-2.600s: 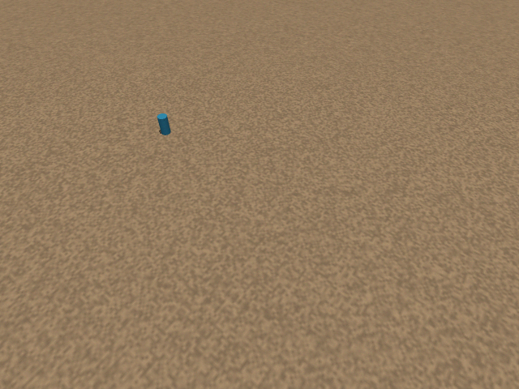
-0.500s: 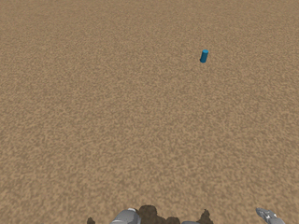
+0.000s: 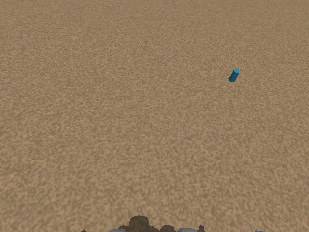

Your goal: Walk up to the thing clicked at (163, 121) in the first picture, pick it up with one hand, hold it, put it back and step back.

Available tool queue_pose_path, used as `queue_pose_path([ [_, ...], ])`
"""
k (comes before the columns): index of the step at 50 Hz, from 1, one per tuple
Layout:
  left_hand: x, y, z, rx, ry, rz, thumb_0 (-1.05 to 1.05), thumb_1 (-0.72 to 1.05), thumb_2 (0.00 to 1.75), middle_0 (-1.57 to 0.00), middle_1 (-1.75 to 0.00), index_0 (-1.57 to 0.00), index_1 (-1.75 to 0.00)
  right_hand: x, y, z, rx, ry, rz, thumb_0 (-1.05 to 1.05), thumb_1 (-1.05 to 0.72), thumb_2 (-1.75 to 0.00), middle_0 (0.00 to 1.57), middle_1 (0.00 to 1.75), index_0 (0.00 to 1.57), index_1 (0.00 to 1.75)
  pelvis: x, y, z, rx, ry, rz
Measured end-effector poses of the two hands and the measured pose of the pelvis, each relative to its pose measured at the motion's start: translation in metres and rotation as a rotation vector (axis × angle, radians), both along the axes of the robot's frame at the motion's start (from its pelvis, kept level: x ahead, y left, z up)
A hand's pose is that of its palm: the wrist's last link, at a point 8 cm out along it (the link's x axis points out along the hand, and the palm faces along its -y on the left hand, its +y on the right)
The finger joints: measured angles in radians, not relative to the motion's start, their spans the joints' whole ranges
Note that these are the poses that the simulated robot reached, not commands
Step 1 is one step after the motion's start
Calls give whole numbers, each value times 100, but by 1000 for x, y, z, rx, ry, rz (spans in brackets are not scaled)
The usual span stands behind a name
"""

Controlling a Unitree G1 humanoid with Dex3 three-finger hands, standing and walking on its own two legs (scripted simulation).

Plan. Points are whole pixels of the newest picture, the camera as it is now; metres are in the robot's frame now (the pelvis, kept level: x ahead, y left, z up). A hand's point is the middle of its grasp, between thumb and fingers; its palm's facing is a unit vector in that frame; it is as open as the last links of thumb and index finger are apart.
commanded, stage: walk up
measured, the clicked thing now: (234, 75) +1.56 -0.86 -0.69
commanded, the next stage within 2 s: stand in 0.70 s
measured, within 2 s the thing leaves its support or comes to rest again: neither
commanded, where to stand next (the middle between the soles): +0.05 -0.02 m, yaw +0 degrees
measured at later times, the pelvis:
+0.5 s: pelvis +0.00 -0.02 +0.01, yaw +4 degrees
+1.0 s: pelvis +0.01 -0.02 +0.03, yaw +3 degrees
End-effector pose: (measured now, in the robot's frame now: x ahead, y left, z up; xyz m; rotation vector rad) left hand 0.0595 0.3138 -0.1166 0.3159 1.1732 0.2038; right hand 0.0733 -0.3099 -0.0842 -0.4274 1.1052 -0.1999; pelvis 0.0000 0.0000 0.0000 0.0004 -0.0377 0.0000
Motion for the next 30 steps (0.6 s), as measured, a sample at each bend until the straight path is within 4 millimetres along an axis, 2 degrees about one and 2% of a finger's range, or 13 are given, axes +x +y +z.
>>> queue_pose_path([
  [5, -8, -15, 0, 6, 6, 17, 0, 90, 90, -20, -30, -20, -30, 17, -9, -11, 18, -18, 11, 1, -90, -89, 21, 30, 21, 30, -3, -10, -4, -26, -11, 21],
  [11, -15, -23, 8, 11, 5, 35, 0, 90, 90, -21, -30, -20, -30, 32, -7, -18, 58, -34, 24, 1, -90, -89, 21, 30, 20, 30, -2, -14, -1, -2, -19, 43],
  [20, 4, -21, 17, 2, -33, 52, 0, 90, 90, -21, -30, -20, -30, 29, 3, -15, 79, 28, 46, 1, -90, -89, 21, 30, 20, 30, -1, -16, 9, -7, -13, 60],
  [30, 16, -22, 19, -16, -28, 77, 0, 90, 90, -20, -30, -20, -30, 27, -2, -8, 57, 86, 43, 1, -90, -89, 21, 30, 20, 30, 5, -19, 17, -13, -4, 74],
])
